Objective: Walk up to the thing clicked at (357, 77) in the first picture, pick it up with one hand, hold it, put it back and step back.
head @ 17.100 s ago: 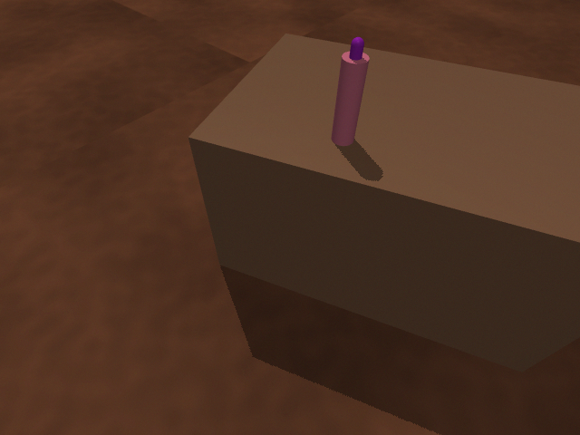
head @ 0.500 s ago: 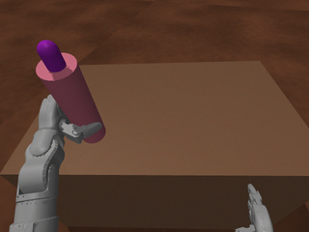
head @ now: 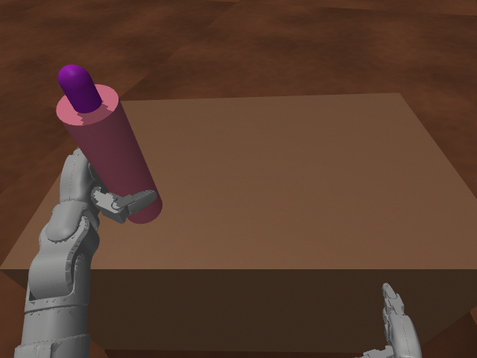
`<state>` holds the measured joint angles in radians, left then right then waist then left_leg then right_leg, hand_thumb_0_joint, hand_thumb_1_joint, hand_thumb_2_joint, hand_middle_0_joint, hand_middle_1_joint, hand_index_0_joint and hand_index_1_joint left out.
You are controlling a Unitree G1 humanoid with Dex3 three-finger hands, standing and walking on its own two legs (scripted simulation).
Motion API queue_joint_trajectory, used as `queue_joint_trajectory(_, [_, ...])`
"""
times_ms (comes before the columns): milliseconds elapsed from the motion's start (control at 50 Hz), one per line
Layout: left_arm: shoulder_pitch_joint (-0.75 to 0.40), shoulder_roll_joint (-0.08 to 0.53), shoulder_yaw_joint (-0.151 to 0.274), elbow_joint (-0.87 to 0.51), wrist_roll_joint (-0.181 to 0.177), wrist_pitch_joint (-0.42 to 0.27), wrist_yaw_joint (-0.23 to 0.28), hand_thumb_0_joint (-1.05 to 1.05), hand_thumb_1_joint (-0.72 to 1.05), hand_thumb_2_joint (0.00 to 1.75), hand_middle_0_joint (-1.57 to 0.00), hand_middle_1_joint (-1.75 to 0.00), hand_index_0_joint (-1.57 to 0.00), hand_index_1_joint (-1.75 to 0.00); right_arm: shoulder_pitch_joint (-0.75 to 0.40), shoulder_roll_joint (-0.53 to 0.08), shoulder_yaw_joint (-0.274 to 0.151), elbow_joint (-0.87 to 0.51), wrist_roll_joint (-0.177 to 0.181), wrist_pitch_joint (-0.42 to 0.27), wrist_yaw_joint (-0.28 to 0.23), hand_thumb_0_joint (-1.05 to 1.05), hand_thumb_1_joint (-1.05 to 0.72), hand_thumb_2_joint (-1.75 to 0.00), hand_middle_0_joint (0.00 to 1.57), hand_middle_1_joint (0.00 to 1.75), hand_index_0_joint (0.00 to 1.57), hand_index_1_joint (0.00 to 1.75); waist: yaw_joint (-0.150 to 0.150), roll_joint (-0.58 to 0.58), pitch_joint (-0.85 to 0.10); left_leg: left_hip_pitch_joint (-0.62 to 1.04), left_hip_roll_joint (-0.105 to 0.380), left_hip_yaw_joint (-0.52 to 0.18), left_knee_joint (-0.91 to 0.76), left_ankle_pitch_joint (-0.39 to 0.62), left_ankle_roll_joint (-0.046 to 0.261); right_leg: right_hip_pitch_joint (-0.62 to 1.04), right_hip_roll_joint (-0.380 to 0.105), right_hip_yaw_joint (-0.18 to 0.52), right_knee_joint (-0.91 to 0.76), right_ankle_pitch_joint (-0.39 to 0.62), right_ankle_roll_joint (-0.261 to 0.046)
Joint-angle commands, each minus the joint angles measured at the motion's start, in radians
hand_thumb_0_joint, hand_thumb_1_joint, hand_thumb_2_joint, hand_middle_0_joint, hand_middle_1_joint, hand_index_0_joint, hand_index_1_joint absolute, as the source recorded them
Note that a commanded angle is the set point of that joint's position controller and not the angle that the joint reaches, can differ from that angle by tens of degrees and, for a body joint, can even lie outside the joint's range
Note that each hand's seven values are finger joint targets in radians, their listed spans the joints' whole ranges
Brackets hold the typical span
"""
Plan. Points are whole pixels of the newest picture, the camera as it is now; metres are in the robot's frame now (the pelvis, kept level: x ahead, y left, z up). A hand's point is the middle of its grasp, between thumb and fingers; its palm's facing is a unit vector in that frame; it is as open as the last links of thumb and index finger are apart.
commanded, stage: hold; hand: left
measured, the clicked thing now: (117, 158) +0.31 +0.16 +0.23
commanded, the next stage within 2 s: crouch in 0.88 s
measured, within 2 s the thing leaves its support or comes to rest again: neither
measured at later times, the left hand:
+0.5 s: hand (125, 179) +0.33 +0.17 +0.17, palm faces +0.09 -1.00 -0.03, open 9.7 cm
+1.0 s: hand (126, 173) +0.33 +0.17 +0.18, palm faces +0.08 -1.00 -0.02, open 9.7 cm
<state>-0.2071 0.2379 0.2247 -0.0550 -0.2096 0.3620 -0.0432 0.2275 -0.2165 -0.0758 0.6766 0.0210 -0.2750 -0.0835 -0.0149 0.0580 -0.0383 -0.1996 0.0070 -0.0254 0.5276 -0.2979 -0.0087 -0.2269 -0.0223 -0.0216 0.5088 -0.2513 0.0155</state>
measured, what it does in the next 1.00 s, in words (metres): stands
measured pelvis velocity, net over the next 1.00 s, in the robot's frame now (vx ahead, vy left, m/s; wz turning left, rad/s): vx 0.00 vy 0.00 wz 0.00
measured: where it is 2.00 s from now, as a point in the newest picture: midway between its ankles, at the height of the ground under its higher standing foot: outside the picture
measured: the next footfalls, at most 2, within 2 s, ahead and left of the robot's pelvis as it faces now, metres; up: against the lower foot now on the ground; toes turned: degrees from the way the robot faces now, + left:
none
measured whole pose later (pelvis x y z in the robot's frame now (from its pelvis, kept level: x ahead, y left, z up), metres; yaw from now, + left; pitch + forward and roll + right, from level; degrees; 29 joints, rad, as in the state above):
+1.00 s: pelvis +0.00 +0.00 +0.00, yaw +0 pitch -2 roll +0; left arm -0.23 0.24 0.22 -0.06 -0.22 0.39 -0.05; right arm 0.22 -0.22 -0.08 0.70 0.02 -0.27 -0.08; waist -0.01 0.06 -0.04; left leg -0.20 0.00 -0.02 0.52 -0.30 -0.01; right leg -0.22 -0.03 -0.02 0.50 -0.25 0.02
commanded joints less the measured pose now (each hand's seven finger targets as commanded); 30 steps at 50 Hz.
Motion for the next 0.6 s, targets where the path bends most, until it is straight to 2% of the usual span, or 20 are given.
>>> queue_joint_trajectory(0, [-0.472,0.203,0.093,-0.304,-0.027,-0.113,0.001,0.0,0.07,1.34,-1.3,-1.48,-1.31,-1.49,-0.149,-0.1,-0.03,-0.148,0.003,-0.068,-0.012,0.0,0.54,-0.06,0.05,0.05,0.05,0.05,0.011,-0.027,-0.226,0.059,-0.022,0.02,-0.067,0.206,0.024,0.067,0.011,-0.029,-0.073,0.182,-0.008])
queue_joint_trajectory(20, [-0.416,0.152,0.064,-0.222,-0.028,-0.099,-0.006,0.0,0.08,1.33,-1.3,-1.47,-1.31,-1.48,-0.147,-0.11,-0.033,-0.173,0.003,-0.068,-0.015,0.0,0.54,-0.06,0.05,0.05,0.05,0.05,-0.005,-0.056,-0.221,0.062,-0.019,0.02,-0.069,0.214,0.024,0.062,0.014,-0.03,-0.075,0.192,-0.007])
queue_joint_trajectory(40, [-0.465,0.179,0.069,-0.32,-0.031,-0.103,-0.007,0.0,0.07,1.34,-1.3,-1.48,-1.32,-1.49,-0.134,-0.095,-0.024,-0.125,0.004,-0.064,-0.01,0.0,0.54,-0.06,0.05,0.05,0.05,0.05,0.013,-0.002,-0.216,0.057,-0.021,0.02,-0.075,0.202,0.02,0.056,0.014,-0.033,-0.074,0.18,-0.012])
queue_joint_trajectory(60, [-0.494,0.204,0.088,-0.336,-0.033,-0.104,-0.008,0.0,0.08,1.33,-1.32,-1.48,-1.33,-1.5,-0.126,-0.109,-0.034,-0.13,0.006,-0.062,-0.012,0.0,0.54,-0.06,0.05,0.05,0.05,0.05,0.004,0.005,-0.239,0.076,-0.021,0.02,-0.072,0.207,0.02,0.055,0.014,-0.033,-0.073,0.184,-0.013])
queue_joint_trajectory(80, [-0.466,0.214,0.1,-0.304,-0.029,-0.1,-0.008,0.0,0.07,1.34,-1.31,-1.49,-1.33,-1.5,-0.131,-0.121,-0.044,-0.144,0.006,-0.064,-0.013,0.0,0.54,-0.06,0.05,0.05,0.05,0.05,0.006,-0.028,-0.215,0.066,-0.02,0.018,-0.075,0.201,0.021,0.051,0.017,-0.038,-0.076,0.175,-0.011])
queue_joint_trajectory(100, [-0.403,0.162,0.065,-0.212,-0.028,-0.084,-0.016,0.0,0.08,1.33,-1.3,-1.47,-1.32,-1.48,-0.131,-0.113,-0.032,-0.153,0.008,-0.062,-0.01,0.0,0.54,-0.06,0.05,0.05,0.05,0.05,-0.004,-0.05,-0.201,0.061,-0.019,0.019,-0.076,0.201,0.023,0.049,0.017,-0.035,-0.08,0.177,-0.01])
queue_joint_trajectory(120, [-0.44,0.18,0.08,-0.268,-0.034,-0.089,-0.018,0.0,0.1,1.34,-1.31,-1.49,-1.33,-1.5,-0.145,-0.102,-0.027,-0.136,0.009,-0.061,-0.006,0.0,0.54,-0.05,0.05,0.05,0.05,0.05,0.015,-0.033,-0.185,0.042,-0.021,0.019,-0.081,0.183,0.022,0.05,0.015,-0.036,-0.085,0.159,-0.01])
queue_joint_trajectory(160, [-0.477,0.222,0.107,-0.297,-0.032,-0.091,-0.015,0.0,0.08,1.33,-1.3,-1.48,-1.32,-1.49,-0.125,-0.137,-0.055,-0.13,0.01,-0.058,-0.011,0.0,0.54,-0.05,0.05,0.05,0.05,0.05,0.002,-0.014,-0.226,0.079,-0.016,0.014,-0.083,0.203,0.018,0.044,0.02,-0.037,-0.072,0.173,-0.015])
queue_joint_trajectory(180, [-0.457,0.182,0.073,-0.264,-0.032,-0.091,-0.02,0.0,0.09,1.33,-1.31,-1.48,-1.33,-1.49,-0.112,-0.107,-0.03,-0.145,0.01,-0.057,-0.006,0.0,0.54,-0.05,0.05,0.05,0.05,0.05,-0.004,-0.021,-0.223,0.077,-0.014,0.014,-0.078,0.225,0.017,0.05,0.02,-0.038,-0.072,0.192,-0.013])
queue_joint_trajectory(200, [-0.474,0.194,0.095,-0.302,-0.038,-0.096,-0.017,0.0,0.11,1.34,-1.31,-1.49,-1.33,-1.5,-0.14,-0.105,-0.024,-0.164,0.01,-0.06,-0.003,0.0,0.54,-0.05,0.05,0.05,0.05,0.05,0.015,-0.031,-0.214,0.055,-0.017,0.015,-0.078,0.219,0.018,0.06,0.019,-0.038,-0.073,0.186,-0.013])
queue_joint_trajectory(260, [-0.425,0.186,0.102,-0.231,-0.038,-0.094,-0.012,0.0,0.11,1.35,-1.3,-1.48,-1.32,-1.5,-0.112,-0.122,-0.041,-0.16,0.01,-0.056,-0.007,0.0,0.54,-0.05,0.05,0.05,0.05,0.05,0.002,-0.045,-0.214,0.061,-0.017,0.017,-0.075,0.227,0.019,0.059,0.017,-0.033,-0.073,0.196,-0.01])
queue_joint_trajectory(280, [-0.462,0.193,0.085,-0.325,-0.033,-0.104,-0.012,0.0,0.1,1.34,-1.31,-1.49,-1.33,-1.5,-0.141,-0.105,-0.028,-0.146,0.009,-0.058,-0.004,0.0,0.54,-0.05,0.05,0.05,0.05,0.05,0.018,-0.004,-0.229,0.064,-0.02,0.016,-0.078,0.223,0.017,0.064,0.016,-0.034,-0.07,0.192,-0.014])
queue_joint_trajectory(300, [-0.488,0.208,0.1,-0.332,-0.034,-0.112,-0.008,0.0,0.09,1.35,-1.31,-1.49,-1.33,-1.51,-0.126,-0.125,-0.046,-0.164,0.009,-0.061,-0.005,0.0,0.54,-0.06,0.05,0.05,0.05,0.05,0.001,-0.012,-0.247,0.082,-0.017,0.017,-0.072,0.232,0.017,0.06,0.018,-0.033,-0.065,0.203,-0.012])
queue_joint_trajectory(340, [-0.442,0.182,0.08,-0.312,-0.032,-0.113,-0.008,0.0,0.09,1.34,-1.3,-1.49,-1.32,-1.5,-0.135,-0.113,-0.035,-0.17,0.01,-0.061,-0.006,0.0,0.54,-0.06,0.05,0.05,0.05,0.05,0.003,-0.011,-0.234,0.077,-0.015,0.014,-0.074,0.24,0.014,0.06,0.02,-0.033,-0.064,0.205,-0.014])
queue_joint_trajectory(380, [-0.473,0.22,0.103,-0.366,-0.031,-0.125,-0.004,0.0,0.08,1.35,-1.31,-1.5,-1.33,-1.51,-0.136,-0.121,-0.041,-0.151,0.007,-0.06,-0.011,0.0,0.54,-0.05,0.05,0.05,0.05,0.05,0.012,0.011,-0.259,0.082,-0.016,0.014,-0.07,0.25,0.015,0.067,0.017,-0.032,-0.062,0.217,-0.015])
queue_joint_trajectory(440, [-0.454,0.186,0.09,-0.332,-0.034,-0.124,0.0,0.0,0.09,1.35,-1.31,-1.5,-1.33,-1.51,-0.157,-0.102,-0.025,-0.163,0.006,-0.071,-0.012,0.0,0.54,-0.06,0.05,0.05,0.05,0.05,0.012,0.004,-0.238,0.066,-0.017,0.015,-0.072,0.227,0.014,0.075,0.018,-0.031,-0.066,0.197,-0.013])
queue_joint_trajectory(460, [-0.472,0.222,0.113,-0.359,-0.032,-0.129,0.004,0.0,0.06,1.36,-1.31,-1.5,-1.32,-1.51,-0.141,-0.119,-0.043,-0.147,0.006,-0.068,-0.014,0.0,0.54,-0.06,0.05,0.05,0.05,0.05,0.011,0.005,-0.242,0.07,-0.014,0.012,-0.075,0.229,0.013,0.069,0.021,-0.034,-0.063,0.196,-0.015])
queue_joint_trajectory(500, [-0.416,0.185,0.09,-0.283,-0.036,-0.116,-0.002,0.0,0.07,1.35,-1.31,-1.5,-1.32,-1.51,-0.119,-0.111,-0.033,-0.148,0.007,-0.063,-0.014,0.0,0.54,-0.06,0.05,0.05,0.05,0.05,-0.002,-0.013,-0.232,0.074,-0.013,0.013,-0.07,0.251,0.015,0.07,0.021,-0.034,-0.065,0.216,-0.015])
queue_joint_trajectory(520, [-0.469,0.209,0.102,-0.362,-0.037,-0.121,0.0,0.0,0.06,1.35,-1.3,-1.5,-1.32,-1.51,-0.137,-0.11,-0.036,-0.143,0.007,-0.063,-0.014,0.0,0.54,-0.06,0.05,0.05,0.05,0.05,0.013,0.014,-0.246,0.074,-0.016,0.014,-0.072,0.25,0.014,0.075,0.019,-0.034,-0.063,0.219,-0.016])
queue_joint_trajectory(580, [-0.422,0.192,0.099,-0.262,-0.035,-0.107,-0.003,0.0,0.07,1.34,-1.3,-1.49,-1.32,-1.5,-0.138,-0.12,-0.043,-0.142,0.006,-0.065,-0.015,0.0,0.54,-0.06,0.05,0.05,0.05,0.05,0.003,-0.033,-0.202,0.059,-0.014,0.013,-0.076,0.233,0.017,0.063,0.02,-0.035,-0.07,0.201,-0.011])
